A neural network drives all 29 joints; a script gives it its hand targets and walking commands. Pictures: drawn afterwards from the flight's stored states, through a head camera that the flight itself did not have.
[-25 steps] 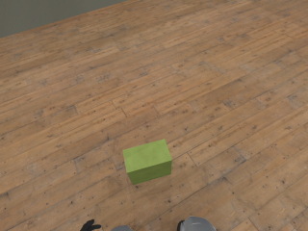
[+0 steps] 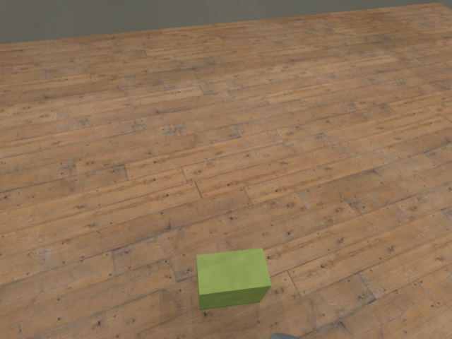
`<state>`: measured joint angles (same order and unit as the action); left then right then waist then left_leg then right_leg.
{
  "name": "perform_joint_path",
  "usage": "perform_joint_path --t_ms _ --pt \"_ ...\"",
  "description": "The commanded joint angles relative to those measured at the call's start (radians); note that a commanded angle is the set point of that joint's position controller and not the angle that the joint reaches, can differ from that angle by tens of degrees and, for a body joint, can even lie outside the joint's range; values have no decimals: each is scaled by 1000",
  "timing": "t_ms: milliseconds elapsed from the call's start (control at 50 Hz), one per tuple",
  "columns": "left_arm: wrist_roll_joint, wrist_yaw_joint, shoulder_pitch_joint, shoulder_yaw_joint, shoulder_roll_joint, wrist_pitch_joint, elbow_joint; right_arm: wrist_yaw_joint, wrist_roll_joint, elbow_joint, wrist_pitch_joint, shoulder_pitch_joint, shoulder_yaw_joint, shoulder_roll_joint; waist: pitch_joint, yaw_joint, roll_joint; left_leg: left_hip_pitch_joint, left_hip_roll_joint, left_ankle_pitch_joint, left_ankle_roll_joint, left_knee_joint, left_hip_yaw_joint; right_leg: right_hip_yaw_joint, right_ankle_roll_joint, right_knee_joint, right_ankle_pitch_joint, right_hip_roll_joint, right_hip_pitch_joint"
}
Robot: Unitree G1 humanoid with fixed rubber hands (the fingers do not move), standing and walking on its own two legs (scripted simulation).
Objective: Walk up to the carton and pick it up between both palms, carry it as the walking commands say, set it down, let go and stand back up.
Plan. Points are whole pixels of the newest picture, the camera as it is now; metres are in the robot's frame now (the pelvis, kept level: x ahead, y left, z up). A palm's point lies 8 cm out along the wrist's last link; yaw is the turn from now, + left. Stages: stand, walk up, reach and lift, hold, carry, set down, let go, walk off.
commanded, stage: walk up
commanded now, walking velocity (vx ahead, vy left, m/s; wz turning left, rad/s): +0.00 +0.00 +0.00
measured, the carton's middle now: (230, 280) +0.41 -0.04 -0.66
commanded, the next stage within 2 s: none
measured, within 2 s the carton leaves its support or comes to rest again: neither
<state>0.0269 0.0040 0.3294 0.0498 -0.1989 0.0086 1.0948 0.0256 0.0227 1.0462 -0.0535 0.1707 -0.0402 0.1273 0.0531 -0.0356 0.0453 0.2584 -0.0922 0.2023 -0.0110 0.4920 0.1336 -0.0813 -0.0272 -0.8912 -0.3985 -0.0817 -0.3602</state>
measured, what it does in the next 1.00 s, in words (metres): steps to the right: right foot, then right foot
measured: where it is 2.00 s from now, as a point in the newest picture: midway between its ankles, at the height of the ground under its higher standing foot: outside the picture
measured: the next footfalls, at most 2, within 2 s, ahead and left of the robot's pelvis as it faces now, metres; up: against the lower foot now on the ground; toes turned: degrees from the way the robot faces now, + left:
right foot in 0.22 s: +0.08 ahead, -0.12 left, +0.00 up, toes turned -6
right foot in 0.86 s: +0.08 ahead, -0.24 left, +0.00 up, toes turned -1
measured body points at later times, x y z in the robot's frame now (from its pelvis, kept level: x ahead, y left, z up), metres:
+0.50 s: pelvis +0.02 -0.02 +0.00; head +0.03 -0.02 +0.45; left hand +0.06 +0.20 -0.15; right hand +0.04 -0.24 -0.16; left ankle +0.04 +0.11 -0.74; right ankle +0.04 -0.11 -0.74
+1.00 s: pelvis +0.00 -0.11 +0.00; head +0.03 -0.13 +0.45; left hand -0.01 +0.11 -0.15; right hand +0.05 -0.37 -0.16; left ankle -0.01 +0.04 -0.69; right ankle +0.04 -0.24 -0.74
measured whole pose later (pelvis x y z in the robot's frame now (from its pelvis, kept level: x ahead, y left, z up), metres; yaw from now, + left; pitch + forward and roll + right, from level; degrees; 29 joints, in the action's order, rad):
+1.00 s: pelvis +0.00 -0.11 +0.00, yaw +5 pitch +0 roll +1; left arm 0.02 0.03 0.26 0.03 -0.14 0.02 1.09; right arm 0.03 0.03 1.06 0.06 0.21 -0.08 0.22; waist 0.04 0.00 -0.03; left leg 0.45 -0.05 0.41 0.04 0.91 0.00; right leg -0.07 -0.02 -0.50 -0.21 -0.08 -0.29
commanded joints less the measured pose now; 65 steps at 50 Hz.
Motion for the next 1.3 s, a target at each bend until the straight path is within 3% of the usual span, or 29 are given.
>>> perform_joint_path --t_ms 0,40,120,160,200,220,300,400,460,520,540,580,600,660,720,780,800,820,840,880,940,960,1040,1100,1140,1160,1220,1260,1280 --pt "-17 18 61 11 -25 26 -11 11 -2 -29 1 27 0 128 -111 9 -223 -93 -180 -730 -104 -145 -60 27 -19 20 53 21 42" --pt "-18 24 27 0 -23 36 -22 12 3 -22 14 3 -4 137 -89 13 -176 -79 -182 -489 -121 -162 -88 45 -8 110 30 10 35" --pt "-15 27 -12 -5 -1 33 -29 14 5 -29 40 4 -17 151 -25 3 -217 20 -174 -153 -114 -194 -137 33 2 306 127 16 122" --pt "-8 35 28 -8 -10 8 -21 10 -8 -30 46 7 -19 151 -46 -24 -124 3 -147 -87 -88 -134 -144 13 24 500 278 5 206" --pt "-13 39 -29 4 -93 -15 -27 2 -11 -29 48 88 -4 95 -80 19 140 1 -20 33 -21 -26 -85 197 67 605 440 -138 231" --pt "-15 37 -97 5 -106 -6 -23 1 -15 -29 55 82 8 89 -39 42 164 -42 14 78 9 -89 -59 192 86 619 347 -129 156" --pt "-13 38 -88 -10 -40 -21 -23 3 -11 -7 49 69 -6 109 -16 48 10 -128 -43 -54 19 -120 -54 119 62 597 338 -70 128" --pt "-10 35 -62 -11 -39 -29 -5 8 -11 29 42 98 9 97 -4 32 -27 -94 -47 -45 23 -161 -65 108 59 606 308 -66 185" --pt "-7 31 -70 -16 -49 -23 -9 8 -8 40 46 107 9 105 13 38 -30 -108 -42 -27 22 -159 -49 117 59 637 165 -58 124" --pt "-6 33 -57 -27 -61 -21 -16 16 9 64 48 126 4 117 3 37 -23 -94 -64 -74 31 -153 -67 95 50 579 255 -68 122" --pt "-4 34 -97 13 -98 7 -20 33 18 72 54 201 -24 192 22 78 37 -177 -196 -165 -40 -131 -231 -57 5 427 180 -13 -5" --pt "-1 27 -104 15 -68 24 -38 49 24 87 58 267 -58 254 -26 96 -177 -173 -418 -278 -164 -215 -494 43 -28 105 -26 7 -124" --pt "5 25 -79 9 -59 33 -44 54 22 68 57 228 -64 256 -40 82 -189 -165 -439 -262 -189 -224 -472 92 -26 15 -34 -5 -158" --pt "7 7 -49 3 -34 38 -46 48 25 19 54 68 -46 194 -14 44 -210 23 -302 -58 -138 -249 -326 136 -28 -41 17 -8 -74" --pt "-5 -6 -32 -1 -32 34 -47 29 27 12 60 37 -56 210 -15 34 -332 94 -184 41 -61 -215 -204 50 -41 211 38 18 55" --pt "-15 4 48 1 -54 21 6 17 23 -5 82 66 -76 209 -47 12 -240 139 -116 204 -24 -131 -155 -46 -33 403 169 53 190" --pt "-10 7 66 9 -94 11 0 20 14 -5 83 82 -73 203 -54 -7 -118 160 -67 233 7 -11 -120 18 -15 473 175 -2 194" --pt "-6 18 56 18 -138 2 -3 12 11 -21 86 87 -42 125 -27 1 156 201 69 248 47 160 -30 249 23 655 117 -164 136" --pt "-6 25 19 26 -166 -5 -18 15 14 -37 92 91 -30 103 -7 1 290 225 52 327 53 325 -74 345 83 722 100 -255 69" --pt "3 35 -75 21 -159 -13 -53 10 19 -37 105 87 -35 128 21 39 170 218 41 260 55 483 -176 335 133 751 -46 -283 -33" --pt "-9 50 -133 18 -137 -27 -81 -6 7 -15 97 109 -47 137 -76 55 151 218 42 207 42 513 -157 197 141 615 242 -209 116" --pt "-9 49 -111 15 -103 -31 -63 -6 7 -7 93 100 -38 109 -93 50 107 196 46 208 42 468 -153 193 144 602 332 -200 137" --pt "6 44 -60 24 -126 -15 -30 1 -3 -28 84 64 -17 97 -59 24 133 77 69 238 42 171 -125 228 177 589 371 -193 138" --pt "-9 36 -79 19 -85 -12 -18 18 -6 -3 62 161 -15 109 -85 74 52 -137 45 -21 27 -164 -88 145 112 487 377 -159 107" --pt "-8 30 -53 -22 -20 -19 -37 21 5 -3 54 136 -31 214 -88 45 -235 -163 -135 -146 -41 -226 -322 49 44 376 263 -28 16" --pt "4 33 -47 -23 -22 -13 -56 17 1 -22 68 88 -43 238 -32 35 -290 -141 -145 -167 -64 -211 -325 37 31 375 121 -8 -46" --pt "-9 31 -84 -15 -40 -7 -51 7 2 -33 56 32 -17 193 18 17 -223 18 -98 -110 -63 -209 -292 -1 11 433 192 8 90" --pt "-4 51 -3 12 -139 -6 -17 -1 2 -60 75 8 -43 215 -45 -14 -157 141 12 2 -23 -54 -195 96 62 431 339 -117 258" --pt "-3 61 52 27 -189 0 -8 -6 1 -75 82 -7 -42 197 -45 -31 -53 244 64 77 -1 47 -158 222 109 486 335 -226 329"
